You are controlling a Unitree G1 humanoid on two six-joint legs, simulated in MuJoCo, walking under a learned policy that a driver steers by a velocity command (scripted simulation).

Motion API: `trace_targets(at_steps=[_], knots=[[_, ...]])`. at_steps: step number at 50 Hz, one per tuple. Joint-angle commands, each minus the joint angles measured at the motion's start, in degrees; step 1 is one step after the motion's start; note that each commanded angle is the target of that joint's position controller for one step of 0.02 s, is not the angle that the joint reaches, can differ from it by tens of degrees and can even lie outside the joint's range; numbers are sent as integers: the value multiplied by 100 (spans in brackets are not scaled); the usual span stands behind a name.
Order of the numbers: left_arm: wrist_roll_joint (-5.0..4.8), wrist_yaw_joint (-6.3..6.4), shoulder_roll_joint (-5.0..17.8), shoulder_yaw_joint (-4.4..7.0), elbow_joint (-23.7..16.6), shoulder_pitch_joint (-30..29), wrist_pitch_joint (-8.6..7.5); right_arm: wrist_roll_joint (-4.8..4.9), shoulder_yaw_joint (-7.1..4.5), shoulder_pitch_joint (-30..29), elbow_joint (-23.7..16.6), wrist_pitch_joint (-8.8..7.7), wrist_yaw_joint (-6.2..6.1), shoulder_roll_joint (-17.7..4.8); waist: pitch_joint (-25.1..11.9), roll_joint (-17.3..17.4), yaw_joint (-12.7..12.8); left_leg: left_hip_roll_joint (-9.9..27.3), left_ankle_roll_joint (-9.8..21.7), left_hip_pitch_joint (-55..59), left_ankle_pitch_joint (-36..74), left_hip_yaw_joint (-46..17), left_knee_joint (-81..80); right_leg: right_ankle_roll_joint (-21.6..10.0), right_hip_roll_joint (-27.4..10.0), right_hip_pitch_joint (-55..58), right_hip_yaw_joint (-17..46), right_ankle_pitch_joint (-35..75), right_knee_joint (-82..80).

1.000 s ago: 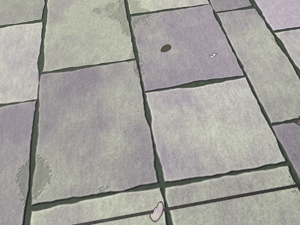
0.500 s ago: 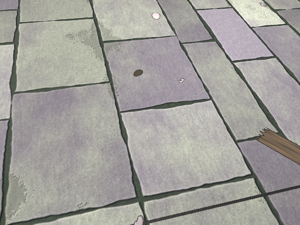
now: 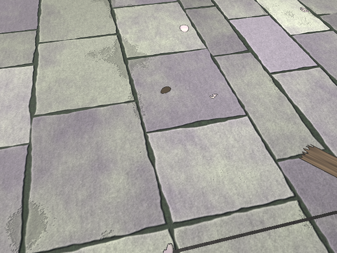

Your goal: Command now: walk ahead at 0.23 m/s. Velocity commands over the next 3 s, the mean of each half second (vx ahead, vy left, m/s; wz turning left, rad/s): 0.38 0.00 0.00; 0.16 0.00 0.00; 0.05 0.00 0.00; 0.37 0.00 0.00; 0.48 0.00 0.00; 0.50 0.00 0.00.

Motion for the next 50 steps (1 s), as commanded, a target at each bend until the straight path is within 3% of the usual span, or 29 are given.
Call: trace_targets(at_steps=[1, 3, 5, 6, 7, 8, 9, 10, 11, 12, 15, 20, 24, 27, 29, 30, 31, 32, 33, 34, 35, 36, 38, 39, 41, 45, 48, 50], knots=[[33, 1, 972, 254, -77, 316, -80, -69, -68, -461, -470, -189, 73, -381, 876, -832, 148, 259, -21, -1202, -73, 146, 1298, -1030, -1899, -488, 2372, -2220, -1944], [21, -28, 986, 289, -170, 16, -166, -41, -105, -274, -483, -281, 142, -443, 764, -687, -86, 389, 6, -1028, -229, 107, 1108, -891, -1690, -474, 1870, -1670, -1785], [-32, -43, 968, 313, -263, -347, -193, 16, -103, 199, -372, -336, 150, -278, 737, -754, -410, 227, 89, 173, -47, 393, 100, -669, -1250, -1195, 1155, -1569, -1442], [-26, -52, 945, 329, -294, -456, -182, 38, -117, 763, -162, -348, 114, -204, 743, -611, -635, 28, 106, 1033, 251, 615, -456, -630, -1037, -1735, 904, -1734, -1019], [30, -61, 827, 315, -343, -496, -191, 25, -149, 1261, 41, -362, 54, -265, 832, -175, -769, -29, 89, 1658, 52, 474, -894, -574, -777, -2266, 663, -1711, -258], [50, -105, 428, 216, -459, -510, -240, -60, -203, 1827, 140, -427, -17, -563, 628, 1052, -888, 1152, 207, 2216, -1231, -1338, -1838, -378, -229, -2912, -60, -1306, 1546], [34, -173, 196, 158, -685, -579, -296, -24, -303, 2173, 195, -440, -2, -1134, 628, 1849, -794, 2331, 674, 2175, -2865, -3713, -2881, -301, 263, -3880, -506, -1251, 2794], [155, -237, 519, 208, -783, -660, -327, -47, -280, 1664, 130, -410, -6, -1023, 1057, 1233, -449, 2561, 978, 1351, -3344, -4131, -3098, -373, -183, -3889, -115, -773, 3528], [126, -312, 620, 225, -800, -809, -364, -12, -214, 994, -119, -460, 29, -788, 1281, 534, -153, 2317, 901, 891, -2718, -3474, -2997, -352, -459, -3760, -56, -84, 3688], [98, -369, 542, 210, -708, -702, -399, 11, -190, 735, -225, -532, 50, -706, 1126, 298, -30, 1974, 761, 840, -1838, -2780, -2959, -269, -571, -3510, -80, 334, 3600], [150, -445, 470, 212, -611, -620, -377, 36, -98, 1035, -107, -685, 12, -419, 710, 350, 1, 1419, 580, 1247, 386, -1483, -2773, -61, -597, -3308, -386, 1023, 3501], [108, -419, 372, 156, -1078, -1737, -297, 37, -21, 1699, 112, -707, -10, -301, 808, 436, -262, 1323, 681, 1562, 2341, -867, -2596, 164, -532, -3803, -732, 1359, 2775], [36, -417, 220, 45, -1391, -2409, -320, 18, 15, 1791, 176, -717, -52, -294, 908, 536, -372, 1221, 637, 1468, 3842, -438, -2403, 108, -315, -3161, -1037, 1650, 1531], [5, -304, 278, 39, -1318, -1972, -382, 5, 30, 1661, 230, -716, -79, -360, 644, 653, -160, 1206, 434, 1486, 6119, -187, -1621, -153, 25, -2007, -1190, 1676, 1004], [-3, -197, 544, 151, -899, -691, -480, 42, 4, 1438, 219, -726, -106, -492, 29, 708, 349, 1132, 256, 1652, 6795, -196, -341, -362, 247, -809, -1059, 1916, 569], [70, -149, 678, 210, -680, 39, -567, 130, -7, 1286, 196, -730, -99, -541, -288, 631, 710, 974, 158, 1266, 6104, -84, 627, -463, 9, 202, -903, 2742, 22], [219, -111, 1085, 301, -513, 813, -623, 204, 43, 1360, 42, -740, -96, -347, -975, 140, 821, 683, 70, 214, 3659, 31, 2079, -652, -1174, 1676, 108, 4532, 488], [228, -177, 1419, 362, -513, 908, -592, 450, 113, 2517, 200, -637, -133, 269, -2037, -1090, 286, -241, -111, -1137, -1594, 157, 4385, -1836, -3016, 3091, 2230, 7583, 817], [-114, -223, 1210, 375, -615, 635, -510, 254, -46, 2334, 321, -534, -176, -300, -2133, -135, 329, -88, -80, -1080, -993, -440, 4681, -1957, -2710, 2329, 2299, 6660, 353], [-158, -204, 849, 259, -746, -157, -495, 114, -51, 1619, 122, -510, -144, -237, -1094, -225, 143, 143, -108, -1305, -562, -378, 4494, -1788, -2407, 1301, 1645, 5583, -106], [-116, -183, 466, 149, -778, -512, -507, -6, -58, 1182, 13, -505, -109, -182, -438, -134, 40, 306, -124, -1305, -268, -312, 4124, -1542, -2084, 509, 1186, 5134, -456], [-92, -138, 289, 86, -718, -495, -535, -73, -99, 956, -31, -452, -68, -212, -153, -146, -28, 414, -147, -1142, -106, -325, 3800, -1357, -1841, 41, 792, 5138, -646], [-46, -88, 85, -21, -558, -359, -571, -82, -61, 1153, 57, -287, -7, 70, -146, -180, -270, 439, -211, -381, 76, -254, 3149, -1102, -1546, -653, 235, 5223, -797], [-14, -93, 149, -35, -523, -331, -607, -53, -33, 1248, 107, -222, -6, 203, -222, -195, -366, 393, -245, -132, 89, -180, 2860, -1069, -1469, -811, 65, 5403, -786], [41, -113, 351, -40, -508, -361, -637, -33, -1, 1142, 123, -109, -51, 249, -227, -338, -461, 375, -278, 33, 111, -67, 2088, -1002, -1362, -992, -154, 5188, -802], [48, -101, 503, -45, -427, -58, -493, -12, 12, 485, 55, 39, -138, 23, -186, -607, -202, 395, -268, 159, 359, 84, 1001, -842, -1300, -1070, 71, 2544, -1052], [16, -68, 471, -54, -405, -23, -354, 0, 53, 173, 56, 31, -140, 33, 161, -469, -133, 411, -247, 337, 556, 122, 337, -771, -1315, -1348, 381, 538, -1225], [-16, -43, 401, -77, -385, 16, -301, -24, 102, 206, 127, -41, -161, 69, 392, -182, -191, 501, -198, 766, 1088, 14, -685, -508, -1218, -1557, 438, 44, -1105]])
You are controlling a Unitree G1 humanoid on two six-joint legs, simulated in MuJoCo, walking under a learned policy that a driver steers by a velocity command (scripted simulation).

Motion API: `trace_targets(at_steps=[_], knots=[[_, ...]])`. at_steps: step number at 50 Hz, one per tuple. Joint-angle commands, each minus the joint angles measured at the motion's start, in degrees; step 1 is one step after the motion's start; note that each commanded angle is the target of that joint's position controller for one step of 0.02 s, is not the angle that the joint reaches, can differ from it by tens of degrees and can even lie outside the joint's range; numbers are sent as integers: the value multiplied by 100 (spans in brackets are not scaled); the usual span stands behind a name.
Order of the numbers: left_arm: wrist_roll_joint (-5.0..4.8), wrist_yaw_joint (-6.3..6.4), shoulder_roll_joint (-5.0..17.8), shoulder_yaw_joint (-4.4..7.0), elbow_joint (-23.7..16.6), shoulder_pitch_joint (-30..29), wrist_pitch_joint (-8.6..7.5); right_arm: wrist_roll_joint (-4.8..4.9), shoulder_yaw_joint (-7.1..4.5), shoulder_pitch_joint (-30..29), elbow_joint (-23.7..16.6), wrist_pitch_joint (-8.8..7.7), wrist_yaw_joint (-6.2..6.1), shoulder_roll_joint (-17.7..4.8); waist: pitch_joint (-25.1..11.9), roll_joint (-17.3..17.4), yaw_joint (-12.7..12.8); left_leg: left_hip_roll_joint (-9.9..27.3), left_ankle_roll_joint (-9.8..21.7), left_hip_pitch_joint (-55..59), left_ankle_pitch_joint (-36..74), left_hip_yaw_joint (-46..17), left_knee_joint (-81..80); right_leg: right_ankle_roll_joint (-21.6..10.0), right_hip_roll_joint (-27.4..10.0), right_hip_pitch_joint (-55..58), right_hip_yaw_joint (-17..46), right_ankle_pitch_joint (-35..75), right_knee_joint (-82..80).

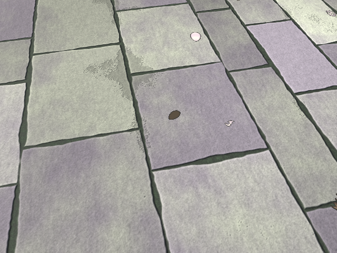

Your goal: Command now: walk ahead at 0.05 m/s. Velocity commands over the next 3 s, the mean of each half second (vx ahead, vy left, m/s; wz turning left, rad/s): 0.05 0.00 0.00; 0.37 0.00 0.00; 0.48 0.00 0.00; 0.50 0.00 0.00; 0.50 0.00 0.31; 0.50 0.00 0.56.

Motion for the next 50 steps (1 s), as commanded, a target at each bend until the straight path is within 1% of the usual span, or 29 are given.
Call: trace_targets(at_steps=[1, 2, 3, 4, 5, 7, 10, 19, 20, 21, 22, 23, 25, 26, 28, 29, 31, 32, 34, 36, 37, 38, 39, 40, 41, 42, 44, 46, 50], knots=[[-24, 45, 559, 77, -201, 82, 14, -38, -2, 694, 102, -100, -51, -378, 198, -137, -222, 318, 59, 1235, 748, -319, -1099, -20, -1354, -995, 1434, -963, -970], [-63, 31, 427, 74, -171, 381, 17, -16, -21, 627, 103, -161, -63, -600, 291, 171, 41, 599, 176, 1089, 1038, -686, -1135, 127, -1037, -925, 1228, -747, -879], [-82, 29, 307, 59, -74, 493, 48, 85, -22, 552, 187, -181, -36, -541, 373, 527, 83, 548, 250, 449, 723, -678, -1234, 186, -792, -343, 941, -369, -786], [-58, 43, 398, 83, -34, 454, 61, 101, 22, 524, 190, -217, -15, -362, 337, 452, 57, 476, 187, 197, 603, -624, -1353, 196, -827, 128, 930, -40, -653], [-47, 56, 435, 100, -10, 439, 68, 114, 34, 503, 204, -241, -14, -318, 278, 355, 49, 404, 126, 201, 680, -535, -1387, 188, -876, 312, 956, 180, -592], [-39, 63, 463, 112, 13, 385, 75, 120, 33, 546, 245, -247, -54, -326, 184, 238, 36, 353, 100, 371, 870, -480, -1405, 176, -935, 422, 977, 399, -555], [-51, 86, 355, 88, 77, 337, 69, 116, 31, 622, 297, -242, -65, -329, 138, 6, 5, 369, 137, 557, 1083, -469, -1391, 203, -953, 439, 959, 512, -572], [-59, 140, 291, 78, 254, 326, 108, 99, 51, 768, 431, -225, -85, -289, 153, -89, -35, 362, 164, 695, 1329, -425, -1401, 232, -989, 546, 939, 755, -521], [-53, 137, 270, 72, 288, 378, 112, 89, 58, 842, 466, -221, -83, -264, 46, -90, -38, 307, 183, 747, 901, -396, -1438, 218, -939, 580, 915, 324, -547], [-45, 131, 326, 101, 302, 394, 127, 71, 30, 885, 482, -209, -78, -314, 104, -93, -40, 201, 236, 686, 295, -346, -1383, 176, -842, 512, 875, -305, -483], [-42, 118, 418, 150, 294, 415, 150, 57, -14, 930, 474, -190, -66, -387, 180, -112, -38, 67, 345, 558, -589, -282, -1228, 79, -729, 377, 840, -1231, -343], [-27, 94, 477, 189, 264, 427, 173, 34, -46, 932, 433, -173, -42, -426, 412, -139, -29, 26, 453, 285, -1432, -337, -1157, -25, -727, 103, 938, -2120, -322], [-36, 51, 455, 212, 195, 525, 161, 32, -55, 893, 300, -195, 8, -369, 949, -183, 14, 52, 612, -278, -2210, -526, -1027, -219, -889, -272, 1314, -3015, -382], [-41, 39, 454, 223, 182, 633, 125, 30, -50, 834, 222, -236, 30, -314, 1056, -223, 63, 36, 647, -512, -2165, -564, -859, -321, -1021, -213, 1572, -3112, -423], [-28, 27, 610, 297, 250, 1053, 42, -11, -35, 551, 10, -354, 88, -181, 947, -538, 248, -167, 596, -1088, -1516, -246, -200, -619, -1494, 452, 2383, -3153, -825], [-10, 26, 789, 370, 326, 1290, 14, -50, -31, 375, -120, -416, 132, -122, 848, -839, 317, -301, 527, -1360, -1012, 178, 341, -851, -1910, 836, 2948, -3176, -1185], [28, 9, 906, 432, 347, 1379, -32, -69, -84, 42, -375, -519, 195, -281, 926, -798, 328, -157, 512, -1590, -897, 353, 701, -1118, -2368, 864, 3412, -2682, -1396], [45, 0, 855, 432, 330, 1329, -66, -38, -109, 1, -428, -561, 221, -321, 922, -684, 281, -94, 508, -1599, -976, 305, 801, -1104, -2378, 887, 3304, -2255, -1385], [14, -3, 825, 434, 254, 1062, -110, 42, -143, 175, -450, -622, 275, -285, 806, -585, 63, -62, 489, -1109, -758, 344, 434, -879, -2176, 704, 2719, -1544, -1293], [-74, -15, 809, 432, 105, 493, -130, 106, -183, 973, -211, -644, 292, -185, 614, -489, -458, -357, 482, 677, -61, 619, -516, -516, -1643, -324, 1771, -824, -794], [-77, -28, 724, 403, 0, 252, -177, 95, -271, 1688, 28, -641, 258, -326, 357, -218, -783, -348, 541, 2000, -39, 345, -781, -295, -1289, -1153, 1265, -361, -102], [-99, -76, 442, 307, -246, -92, -244, -9, -426, 2527, 165, -661, 171, -844, 73, 945, -1173, 878, 845, 2857, -1131, -1517, -1866, 49, -560, -2017, 379, -431, 1734], [-19, -111, 417, 319, -411, -34, -259, -8, -525, 3003, 328, -587, 144, -1236, 81, 1651, -1099, 1936, 1363, 3163, -1128, -3365, -2444, 138, -119, -2995, 98, -1869, 3261], [132, -127, 632, 381, -407, -205, -218, -22, -428, 2405, 194, -517, 118, -901, 455, 559, -731, 1904, 1383, 2700, -869, -2977, -2222, 47, -536, -3259, 548, -1807, 4037], [106, -171, 458, 352, -399, -182, -235, -11, -381, 1890, 8, -527, 137, -782, 553, 169, -488, 1697, 1272, 2320, -382, -2466, -2215, 16, -705, -3198, 705, -1312, 4157], [57, -203, 376, 343, -365, -137, -245, -4, -344, 1555, -92, -554, 150, -701, 563, 0, -296, 1472, 1128, 2055, 17, -1979, -2325, 49, -830, -3014, 727, -918, 4059], [90, -253, 390, 376, -352, -104, -164, 35, -253, 1391, -116, -640, 134, -534, 503, 113, -102, 1135, 941, 1869, 964, -1269, -2447, 182, -890, -2775, 599, -546, 3811], [93, -279, 386, 396, -440, -281, -81, 58, -214, 1674, 19, -698, 112, -530, 457, 259, -60, 1005, 910, 1938, 2242, -830, -2356, 275, -814, -2846, 406, -333, 3710], [48, -307, 278, 325, -902, -1400, -36, 42, -150, 1757, 59, -728, 110, -547, 675, 352, -147, 747, 891, 1535, 3094, -260, -2457, 369, -702, -2685, 81, 261, 2501]])
Over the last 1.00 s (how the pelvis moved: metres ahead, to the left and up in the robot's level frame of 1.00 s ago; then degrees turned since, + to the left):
0.32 0.01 -0.01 1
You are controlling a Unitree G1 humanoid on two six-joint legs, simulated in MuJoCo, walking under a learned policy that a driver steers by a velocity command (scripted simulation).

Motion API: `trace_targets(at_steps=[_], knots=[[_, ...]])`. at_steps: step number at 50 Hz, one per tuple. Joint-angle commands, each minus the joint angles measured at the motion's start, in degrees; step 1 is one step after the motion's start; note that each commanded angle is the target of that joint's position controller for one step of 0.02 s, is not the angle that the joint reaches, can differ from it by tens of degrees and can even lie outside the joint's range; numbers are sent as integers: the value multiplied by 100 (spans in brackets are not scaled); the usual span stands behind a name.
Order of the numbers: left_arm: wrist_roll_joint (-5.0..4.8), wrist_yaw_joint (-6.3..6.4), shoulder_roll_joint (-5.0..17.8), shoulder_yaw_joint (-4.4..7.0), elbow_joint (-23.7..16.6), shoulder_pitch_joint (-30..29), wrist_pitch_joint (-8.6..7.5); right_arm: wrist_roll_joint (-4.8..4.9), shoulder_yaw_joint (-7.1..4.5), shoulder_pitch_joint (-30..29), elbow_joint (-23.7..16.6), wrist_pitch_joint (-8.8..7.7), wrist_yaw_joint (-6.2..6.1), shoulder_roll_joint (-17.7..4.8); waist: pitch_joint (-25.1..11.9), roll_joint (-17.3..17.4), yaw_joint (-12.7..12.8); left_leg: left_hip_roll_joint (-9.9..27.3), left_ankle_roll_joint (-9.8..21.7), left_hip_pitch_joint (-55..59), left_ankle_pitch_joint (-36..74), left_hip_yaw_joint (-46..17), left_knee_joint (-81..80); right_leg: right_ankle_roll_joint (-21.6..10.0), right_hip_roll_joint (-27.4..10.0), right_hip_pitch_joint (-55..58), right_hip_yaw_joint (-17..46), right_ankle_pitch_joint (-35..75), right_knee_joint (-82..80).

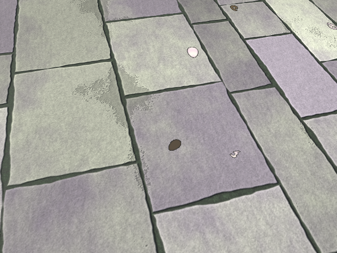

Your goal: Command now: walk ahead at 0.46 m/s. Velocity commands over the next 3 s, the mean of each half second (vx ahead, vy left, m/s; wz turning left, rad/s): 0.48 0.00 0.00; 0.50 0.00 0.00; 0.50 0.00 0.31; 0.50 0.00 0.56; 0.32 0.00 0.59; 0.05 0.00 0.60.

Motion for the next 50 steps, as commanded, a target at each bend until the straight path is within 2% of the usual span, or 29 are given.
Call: trace_targets(at_steps=[1, 4, 6, 7, 8, 9, 10, 11, 12, 13, 14, 16, 19, 22, 27, 31, 34, 35, 36, 37, 38, 39, 40, 41, 42, 44, 45, 47, 50], knots=[[-44, -35, -20, -74, -512, -731, -6, 1, -50, 235, -130, -81, -21, -632, 807, 662, 19, 1247, 563, -474, 3275, -605, -519, 44, 141, -327, -338, 533, -1068], [-78, -15, 71, -87, -694, -1061, 1, 10, -70, 331, -68, -112, -45, -777, 790, 760, -10, 1390, 554, -392, 3875, -512, -511, -156, 297, 336, -507, 761, -1880], [-80, 44, 249, -19, -670, -779, -28, 7, -93, 198, -69, -134, -59, -887, 553, 732, 207, 1493, 487, -56, 5150, -402, -14, -396, 469, 854, -516, 626, -2060], [-75, 82, 367, 40, -550, -352, -57, -7, -117, 119, -76, -126, -76, -961, 295, 746, 411, 1505, 430, 127, 5800, -336, 537, -506, 597, 1270, -506, 438, -2094], [-77, 121, 489, 118, -307, 389, -96, -24, -139, 43, -86, -92, -85, -1017, -99, 703, 717, 1454, 372, 177, 6027, -272, 1432, -613, 724, 1958, -491, 355, -2277], [-27, 168, 628, 205, -16, 1253, -136, -4, -146, -30, -110, -59, -73, -1037, -521, 577, 1079, 1275, 299, -305, 5353, -157, 2600, -723, 610, 3070, -361, 442, -2614], [115, 213, 1109, 337, 123, 2065, -161, 17, -85, 114, -245, -37, -32, -778, -1147, -29, 1235, 938, 249, -1383, 3171, 34, 4389, -960, -694, 4291, 1109, -584, -2750], [159, 151, 1402, 389, 64, 1982, -135, 201, -30, 803, -291, -1, 51, -197, -1636, -1139, 733, -184, 85, -3226, -1361, -152, 6479, -1805, -2134, 5239, 4197, -1190, -3699], [-68, 108, 1197, 357, -11, 1328, -97, 83, -154, 198, -387, 25, 46, -729, -1120, -336, 624, 168, 212, -3701, -867, -789, 6720, -1636, -1836, 4588, 4247, -1986, -4184], [-124, 100, 814, 242, -123, 748, -121, 46, -189, -371, -591, 1, 71, -814, -304, -128, 453, 447, 239, -3845, -274, -712, 6431, -1431, -1688, 3715, 3299, -1837, -4316], [-97, 81, 522, 160, -112, 547, -183, 22, -188, -585, -628, -20, 78, -739, 47, 180, 314, 631, 240, -3630, 34, -686, 6104, -1271, -1439, 3069, 2690, -1030, -4479], [-91, 139, 198, 38, 52, 646, -276, -107, -177, -429, -581, 103, 126, -518, 131, 74, -12, 836, 130, -3052, 161, -667, 5580, -990, -1017, 2398, 1787, -17, -4606], [-104, 184, 348, 27, 234, 1116, -389, -129, -182, -642, -687, 255, 191, -422, 229, -22, -98, 912, -41, -3176, 284, -485, 5114, -978, -856, 2297, 1237, 775, -4730], [-116, 182, 466, 19, 281, 1443, -390, -118, -186, -1503, -1005, 322, 231, -529, 462, -54, 46, 1038, -205, -3864, 898, -303, 4458, -925, -747, 2509, 964, 965, -4942], [-124, 184, 419, -46, 365, 1979, -385, -24, -114, -2601, -1382, 294, 259, -465, 520, -150, 346, 858, -300, -3944, 1708, 14, 2961, -711, -571, 3021, 546, 2075, -4840], [-71, 237, 450, -61, 493, 2346, -364, -14, -85, -3175, -1598, 253, 247, -495, 561, -228, 524, 662, -156, -3993, 1653, 158, 2270, -766, -743, 3805, 486, 2721, -4588], [-23, 287, 557, -36, 520, 2237, -342, -17, -119, -3121, -1672, 183, 222, -595, 509, -276, 350, 474, 93, -3628, 1093, 200, 1888, -770, -924, 4226, 411, 3837, -4110], [-18, 301, 620, -19, 508, 2130, -339, -21, -156, -2823, -1598, 157, 190, -660, 349, -329, 188, 305, 203, -3156, 845, 266, 1787, -710, -932, 4243, 345, 4651, -3728], [-11, 303, 688, 1, 508, 2055, -324, -29, -218, -2226, -1415, 125, 145, -764, 41, -358, -65, 118, 324, -2477, 698, 307, 1645, -647, -896, 4238, 293, 5255, -3055], [-46, 292, 705, 4, 480, 1924, -300, -70, -299, -1250, -1088, 73, 93, -889, -443, -231, -487, 54, 473, -1303, 1006, 312, 1260, -540, -721, 3885, 131, 5061, -1985], [-114, 268, 560, -49, 317, 1858, -309, -221, -424, -240, -858, 31, 28, -1279, -1094, 94, -833, 1017, 756, 248, 665, -700, 1255, -449, -493, 2689, -2, 3339, -442], [-363, 187, -71, -158, 206, 2571, -299, -294, -568, 134, -814, 49, 43, -1850, -1863, 1461, -519, 2839, 1680, 1916, 442, -3671, 788, -169, 630, 497, -251, -1134, 1916], [-211, 204, 546, 10, 248, 2173, -284, -56, -530, -272, -847, 143, 100, -1576, -1672, 591, -465, 2633, 1594, 1491, 83, -4179, 280, -269, 565, -51, 594, -1581, 2431], [-168, 195, 545, 34, 36, 1621, -297, 12, -434, -961, -942, 137, 116, -1288, -699, 459, -215, 2436, 1367, 598, 135, -3130, 153, -292, 249, -307, 623, -1059, 2266], [-147, 181, 460, 21, -21, 1351, -321, -4, -343, -1257, -965, 88, 141, -945, -275, 210, -90, 2180, 1183, -111, 716, -2530, -58, -286, 65, -150, 605, -712, 1935], [0, 130, 257, 18, 14, 1431, -183, 12, -221, -1280, -806, 11, 98, -579, 18, 338, 253, 1677, 797, -950, 1394, -1622, -278, -196, -158, 399, 576, -496, 1348], [24, 92, 152, 11, 42, 1510, -111, 11, -203, -1125, -724, -32, 84, -565, -1, 412, 309, 1608, 760, -1066, 1628, -1440, -325, -146, -158, 554, 527, -463, 1205], [50, 39, 119, 16, -29, 1357, -18, 40, -225, -835, -602, -103, 69, -737, 63, 428, 372, 1510, 780, -1120, 1999, -1184, -429, -50, -191, 414, 398, -327, 985], [44, 1, 213, 19, -314, 563, 48, 40, -230, -541, -538, -107, 68, -868, 303, 448, 262, 1421, 768, -1031, 1977, -962, -667, 97, -338, -184, 243, 263, 397]])
Over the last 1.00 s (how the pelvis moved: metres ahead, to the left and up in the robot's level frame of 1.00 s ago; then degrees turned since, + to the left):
0.22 0.07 0.01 0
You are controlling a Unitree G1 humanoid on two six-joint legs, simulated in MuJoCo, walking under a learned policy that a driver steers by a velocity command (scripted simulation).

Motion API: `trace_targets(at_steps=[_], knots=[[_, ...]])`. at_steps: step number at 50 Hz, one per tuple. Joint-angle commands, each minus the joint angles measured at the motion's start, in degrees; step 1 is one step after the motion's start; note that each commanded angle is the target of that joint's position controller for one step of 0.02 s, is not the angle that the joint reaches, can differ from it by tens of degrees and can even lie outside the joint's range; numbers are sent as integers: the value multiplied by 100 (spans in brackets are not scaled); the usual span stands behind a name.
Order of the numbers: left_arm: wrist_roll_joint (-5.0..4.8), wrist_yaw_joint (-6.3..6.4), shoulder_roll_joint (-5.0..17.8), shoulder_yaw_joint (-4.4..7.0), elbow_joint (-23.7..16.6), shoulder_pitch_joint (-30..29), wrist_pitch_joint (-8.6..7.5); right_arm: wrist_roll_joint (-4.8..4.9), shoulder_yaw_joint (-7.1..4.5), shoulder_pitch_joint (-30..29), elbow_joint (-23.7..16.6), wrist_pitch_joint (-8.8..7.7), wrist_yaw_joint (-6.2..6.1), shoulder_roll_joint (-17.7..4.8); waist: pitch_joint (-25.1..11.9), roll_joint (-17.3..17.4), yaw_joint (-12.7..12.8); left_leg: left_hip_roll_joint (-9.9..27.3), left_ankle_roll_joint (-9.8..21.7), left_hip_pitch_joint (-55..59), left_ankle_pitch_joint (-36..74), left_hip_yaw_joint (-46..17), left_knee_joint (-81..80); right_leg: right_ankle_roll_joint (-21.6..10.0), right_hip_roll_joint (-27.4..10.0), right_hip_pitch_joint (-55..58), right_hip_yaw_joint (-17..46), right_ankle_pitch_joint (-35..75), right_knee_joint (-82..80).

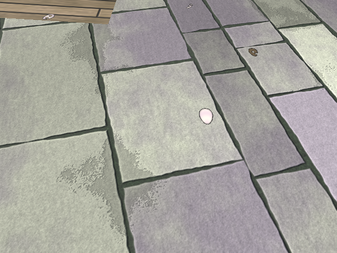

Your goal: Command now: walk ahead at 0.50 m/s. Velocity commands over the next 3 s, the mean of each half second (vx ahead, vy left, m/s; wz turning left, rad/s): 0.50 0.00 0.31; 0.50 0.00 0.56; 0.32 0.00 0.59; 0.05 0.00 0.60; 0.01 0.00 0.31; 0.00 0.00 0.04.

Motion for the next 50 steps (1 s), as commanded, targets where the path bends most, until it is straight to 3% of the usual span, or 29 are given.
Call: trace_targets(at_steps=[1, 4, 8, 11, 13, 14, 15, 16, 17, 18, 19, 20, 22, 25, 27, 32, 36, 39, 41, 42, 43, 44, 45, 46, 47, 48, 50], knots=[[-2, -50, 165, 12, -270, -46, 68, 15, -52, 248, -199, -96, -11, -553, 227, 494, 117, 1505, 569, -9, 1384, -1148, -1049, 154, -161, -539, -156, 603, -504], [-43, -57, 132, -34, -533, -788, 40, 24, -11, 573, -138, -76, -12, -509, 333, 484, -72, 1399, 519, 164, 1769, -1076, -1026, 249, -88, -550, -309, 1059, -1484], [-78, -38, 150, -74, -776, -1422, -1, -3, -25, 962, -56, -42, -53, -624, 325, 555, -281, 1476, 590, 773, 2162, -1237, -744, 259, 121, -535, -372, 1205, -2303], [-104, -23, 275, -60, -967, -1652, -80, -52, -65, 949, -76, -5, -100, -734, 326, 618, -267, 1627, 615, 1138, 2554, -1463, -398, 165, 216, -397, -295, 846, -2672], [-126, 12, 406, -11, -920, -1224, -161, -75, -113, 689, -150, 11, -114, -847, 174, 668, 5, 1618, 467, 1051, 3174, -1481, 66, 37, 383, 396, -295, 436, -3016], [-117, 55, 512, 47, -753, -631, -211, -58, -139, 551, -190, 14, -99, -909, -112, 628, 263, 1480, 371, 908, 3653, -1410, 697, -47, 558, 1222, -373, 347, -3276], [-46, 122, 703, 137, -479, 312, -286, -14, -134, 436, -248, 15, -71, -855, -667, 362, 657, 1155, 248, 412, 3349, -1177, 1820, -193, 435, 2546, -269, 596, -3543], [118, 209, 1214, 265, -406, 1292, -335, 53, -67, 417, -501, 4, -53, -577, -1555, -264, 936, 739, 141, -657, 1471, -911, 3520, -445, -963, 4009, 1145, -66, -3639], [158, 169, 1668, 368, -463, 1231, -272, 267, 6, 1105, -629, 51, -71, -40, -2125, -1566, 519, -110, -24, -2495, -2141, -592, 5128, -1039, -2265, 5103, 3571, -414, -4358], [40, 149, 1128, 273, -584, 722, -178, 96, -123, 824, -532, 138, -100, -621, -1566, -563, 371, 340, 60, -2853, -1802, -1006, 5611, -913, -1987, 4413, 3500, -1064, -4569], [-13, 140, 676, 145, -658, 233, -187, 51, -159, 430, -595, 156, -50, -630, -753, -127, 236, 570, 50, -2892, -1237, -1024, 5498, -743, -1734, 3560, 2536, -1017, -4687], [-13, 127, 483, 93, -649, 39, -219, 40, -142, 241, -645, 168, -9, -470, -380, -35, 139, 754, 11, -2740, -901, -991, 5289, -611, -1475, 2963, 1807, -445, -4880], [-59, 177, 322, 45, -525, 102, -284, -89, -162, 192, -685, 309, 87, -377, -149, -332, -48, 929, -95, -2474, -683, -919, 5049, -399, -1117, 2405, 867, 239, -5068], [-135, 179, 381, 63, -369, 470, -427, -110, -158, -129, -866, 461, 185, -277, -106, -312, -109, 988, -179, -2735, -306, -813, 4987, -417, -1069, 2411, 229, 1102, -5195], [-124, 179, 449, 81, -321, 641, -457, -122, -147, -533, -1028, 503, 236, -299, -20, -252, -79, 1052, -234, -3109, 73, -760, 4817, -441, -1052, 2519, -119, 1379, -5258], [-96, 182, 515, 75, -238, 901, -444, -103, -48, -1605, -1446, 483, 352, -278, 238, -233, 85, 982, -300, -3148, 953, -411, 3256, -405, -883, 2673, -916, 1939, -5272], [-95, 238, 723, 121, -127, 1267, -378, -135, 5, -2250, -1735, 471, 415, -314, 356, -233, 265, 865, -99, -2930, 775, 4, 2322, -388, -1084, 3271, -1256, 2465, -5134], [-77, 285, 882, 156, -78, 1335, -258, -166, -40, -2197, -1796, 476, 386, -429, 210, -349, 165, 507, 178, -2468, 43, 287, 1983, -321, -1152, 3769, -1546, 4273, -4422], [-74, 294, 1078, 209, -82, 1304, -141, -172, -133, -1493, -1633, 456, 321, -590, -232, -453, -139, 84, 425, -1653, -531, 419, 1806, -300, -1164, 3923, -1654, 5548, -3158], [-97, 275, 1134, 220, -127, 1240, -79, -192, -216, -758, -1417, 399, 263, -711, -660, -331, -455, -108, 579, -714, -417, 363, 1400, -226, -1123, 3606, -1722, 5202, -2017], [-102, 251, 1055, 195, -275, 1172, -63, -268, -378, 132, -1161, 358, 172, -1122, -1211, 135, -847, 390, 845, 730, -698, -532, 1032, -26, -974, 2476, -1745, 3629, -378], [-145, 129, 314, 53, -723, 1323, -104, -242, -527, -24, -1261, 369, 106, -1813, -1551, 1502, -365, 2161, 1614, 2472, -731, -3493, 739, 341, 85, -237, -1520, -1706, 1642], [-109, 96, 812, 147, -970, 570, -177, -88, -537, 272, -1357, 452, 74, -1857, -1766, 705, -691, 2442, 1804, 2497, -622, -4858, -28, 382, 454, -977, -207, -1813, 2243], [-168, 69, 746, 122, -1116, 139, -247, -51, -485, -1, -1258, 478, 24, -1672, -940, 425, -545, 2308, 1619, 1959, -149, -3838, -109, 304, 100, -1377, 19, -1119, 2039], [-177, 81, 702, 87, -1055, 251, -307, 5, -404, -279, -1258, 448, 8, -1356, -475, 178, -288, 2071, 1391, 1170, 599, -3237, -179, 275, -100, -1074, 18, -681, 1445], [-107, 99, 706, 102, -972, 343, -273, 21, -350, -556, -1305, 399, -8, -1164, -272, 37, -49, 1748, 1186, 627, 1210, -2757, -229, 299, -224, -693, 54, -569, 1041], [60, 81, 669, 99, -933, 603, -54, 85, -259, -729, -1360, 288, -16, -964, -360, 139, 222, 1403, 1086, 97, 1871, -2272, -323, 432, -274, -99, 94, -553, 639]])
Over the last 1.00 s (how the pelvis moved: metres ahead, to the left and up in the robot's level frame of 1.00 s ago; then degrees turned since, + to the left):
0.57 0.02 0.00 0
